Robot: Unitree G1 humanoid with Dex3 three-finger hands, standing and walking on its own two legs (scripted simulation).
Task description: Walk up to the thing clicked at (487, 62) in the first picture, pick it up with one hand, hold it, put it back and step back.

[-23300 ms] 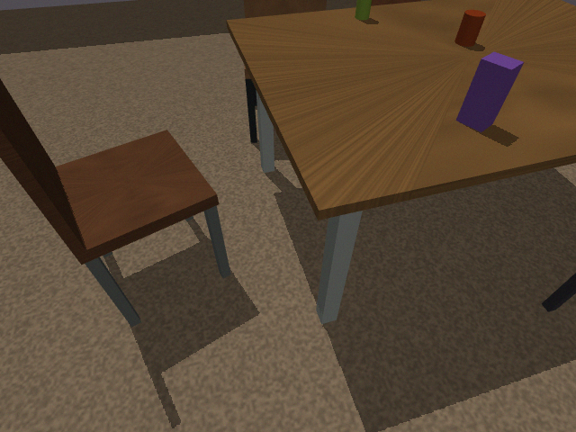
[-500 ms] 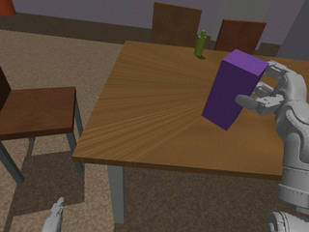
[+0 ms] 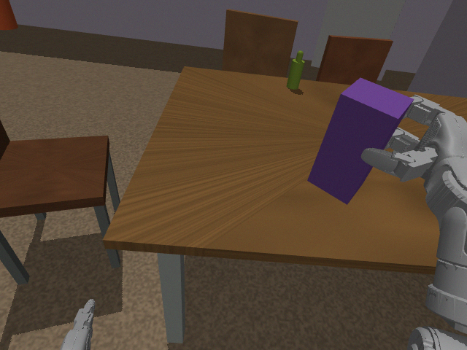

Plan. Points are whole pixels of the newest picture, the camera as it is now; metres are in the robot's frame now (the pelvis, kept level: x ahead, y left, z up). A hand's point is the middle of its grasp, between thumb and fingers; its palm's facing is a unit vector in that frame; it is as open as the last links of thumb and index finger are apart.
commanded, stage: hold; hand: right
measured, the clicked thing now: (353, 145) +0.35 -0.15 +0.26
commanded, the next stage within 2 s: none
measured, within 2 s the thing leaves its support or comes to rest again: neither
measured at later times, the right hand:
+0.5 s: hand (394, 132) +0.34 -0.19 +0.29, palm faces +0.20 +0.98 -0.01, open 10.2 cm
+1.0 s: hand (393, 132) +0.34 -0.19 +0.29, palm faces +0.18 +0.98 -0.01, open 10.2 cm
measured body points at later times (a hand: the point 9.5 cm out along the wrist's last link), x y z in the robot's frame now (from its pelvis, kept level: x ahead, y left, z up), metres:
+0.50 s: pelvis +0.00 +0.00 +0.00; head -0.05 +0.04 +0.44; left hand +0.17 +0.26 -0.08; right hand +0.32 -0.24 +0.30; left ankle -0.01 +0.12 -0.74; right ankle +0.02 -0.13 -0.74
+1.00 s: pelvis +0.00 +0.00 +0.00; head -0.05 +0.03 +0.45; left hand +0.17 +0.25 -0.08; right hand +0.32 -0.24 +0.30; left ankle -0.01 +0.12 -0.74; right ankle +0.02 -0.13 -0.74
